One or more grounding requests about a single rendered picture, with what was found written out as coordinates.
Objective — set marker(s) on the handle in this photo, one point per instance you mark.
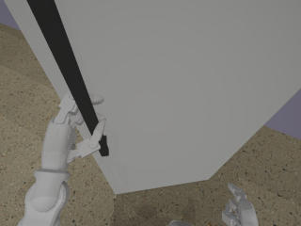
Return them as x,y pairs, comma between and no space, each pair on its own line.
52,28

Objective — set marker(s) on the fridge door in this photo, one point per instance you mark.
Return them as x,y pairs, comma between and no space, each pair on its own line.
185,83

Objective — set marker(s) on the robot left hand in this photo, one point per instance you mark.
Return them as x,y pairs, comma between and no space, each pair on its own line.
56,153

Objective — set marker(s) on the robot left forearm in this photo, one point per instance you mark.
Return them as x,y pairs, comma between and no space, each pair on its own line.
45,200

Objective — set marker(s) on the robot right hand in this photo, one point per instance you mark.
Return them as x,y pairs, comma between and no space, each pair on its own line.
245,214

